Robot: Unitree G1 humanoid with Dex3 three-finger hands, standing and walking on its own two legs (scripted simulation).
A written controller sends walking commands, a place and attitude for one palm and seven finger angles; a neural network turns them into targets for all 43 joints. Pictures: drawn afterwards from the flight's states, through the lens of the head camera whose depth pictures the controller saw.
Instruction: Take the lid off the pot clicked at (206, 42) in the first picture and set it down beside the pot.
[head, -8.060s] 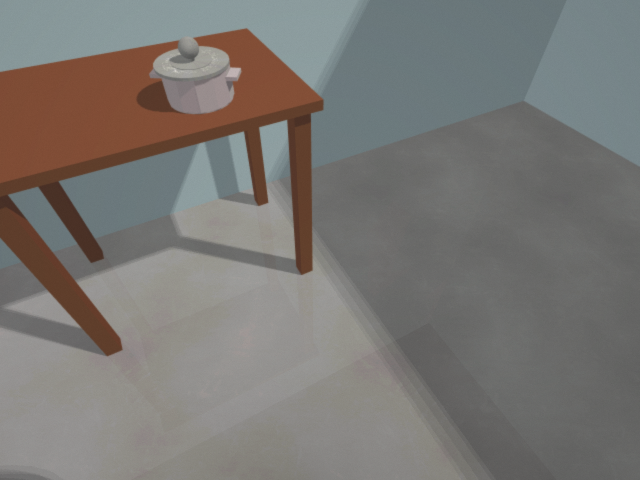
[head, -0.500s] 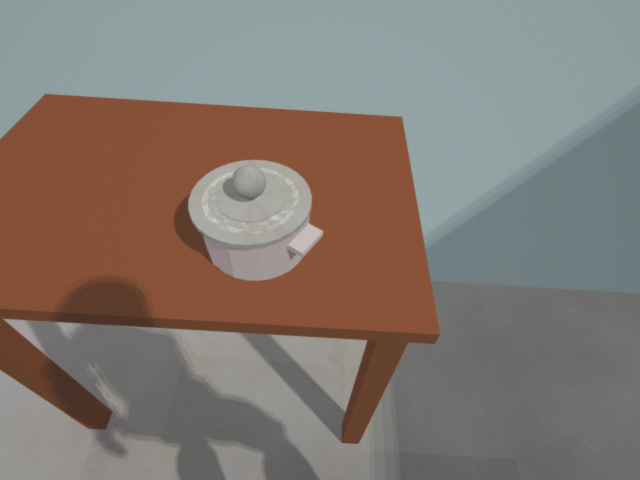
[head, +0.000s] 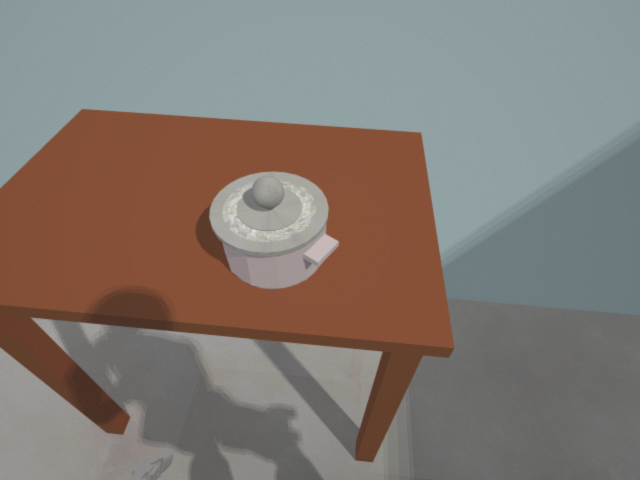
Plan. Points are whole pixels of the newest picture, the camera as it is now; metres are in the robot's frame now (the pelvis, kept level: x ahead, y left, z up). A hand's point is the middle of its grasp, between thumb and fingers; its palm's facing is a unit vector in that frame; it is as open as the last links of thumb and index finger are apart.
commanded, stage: lift the closed hand beside the body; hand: left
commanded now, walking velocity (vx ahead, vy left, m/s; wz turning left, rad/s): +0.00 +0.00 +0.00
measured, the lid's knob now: (268, 192) +0.48 +0.12 +0.11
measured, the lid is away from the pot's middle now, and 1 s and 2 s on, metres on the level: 0.00 0.00 0.00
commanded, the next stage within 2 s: raise the hand higher, near the body in 0.50 s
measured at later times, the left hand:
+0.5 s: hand out of the picture +0.11 +0.20 +0.00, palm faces +0.33 -0.88 -0.34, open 3.1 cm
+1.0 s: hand (124, 437) +0.15 +0.21 +0.06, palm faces +0.31 -0.85 -0.42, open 3.1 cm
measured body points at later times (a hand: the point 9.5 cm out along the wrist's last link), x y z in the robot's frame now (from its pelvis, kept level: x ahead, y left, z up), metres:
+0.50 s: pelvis +0.00 -0.03 -0.01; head -0.01 -0.04 +0.44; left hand +0.09 +0.25 +0.02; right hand +0.21 -0.23 -0.07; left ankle -0.01 +0.12 -0.74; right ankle -0.01 -0.16 -0.74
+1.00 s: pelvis +0.01 -0.02 +0.00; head +0.00 -0.04 +0.45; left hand +0.13 +0.25 +0.09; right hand +0.22 -0.24 -0.07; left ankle -0.01 +0.12 -0.74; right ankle -0.01 -0.16 -0.74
